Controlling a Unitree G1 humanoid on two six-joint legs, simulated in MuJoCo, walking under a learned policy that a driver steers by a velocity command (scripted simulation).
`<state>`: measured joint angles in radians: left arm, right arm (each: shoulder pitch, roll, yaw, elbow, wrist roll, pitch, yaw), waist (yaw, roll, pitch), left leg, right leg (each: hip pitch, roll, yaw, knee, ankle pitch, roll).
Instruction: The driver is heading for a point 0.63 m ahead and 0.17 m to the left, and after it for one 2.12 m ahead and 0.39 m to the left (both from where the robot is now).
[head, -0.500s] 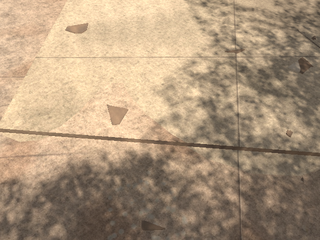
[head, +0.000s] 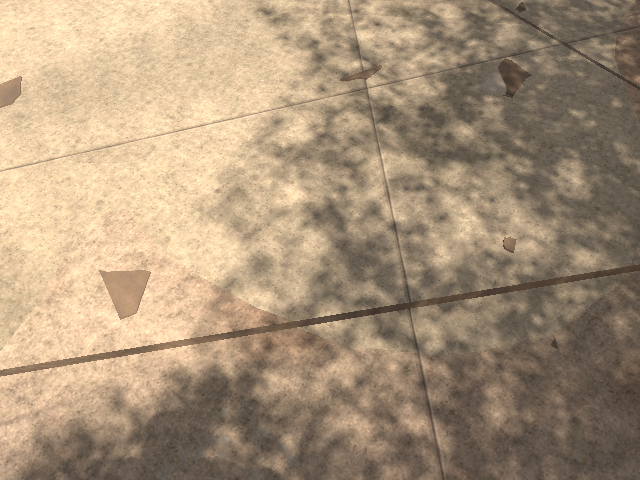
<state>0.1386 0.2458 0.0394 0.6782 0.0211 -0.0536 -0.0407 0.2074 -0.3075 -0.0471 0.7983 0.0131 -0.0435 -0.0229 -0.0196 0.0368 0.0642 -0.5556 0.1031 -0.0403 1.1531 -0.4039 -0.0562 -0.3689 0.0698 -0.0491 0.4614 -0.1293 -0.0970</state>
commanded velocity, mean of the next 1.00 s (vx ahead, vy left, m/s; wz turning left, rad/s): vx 0.16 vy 0.00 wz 0.25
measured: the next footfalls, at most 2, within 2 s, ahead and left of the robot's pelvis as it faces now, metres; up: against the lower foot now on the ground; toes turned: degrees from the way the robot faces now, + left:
left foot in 0.42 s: +0.08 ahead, +0.17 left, +0.00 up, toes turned +15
right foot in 0.80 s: +0.41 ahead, +0.08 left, +0.00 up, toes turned +22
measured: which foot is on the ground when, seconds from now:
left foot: up 0.00-0.40, down 0.42-0.82, up 0.84-1.00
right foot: down 0.00-0.42, up 0.44-0.78, down 0.80-1.00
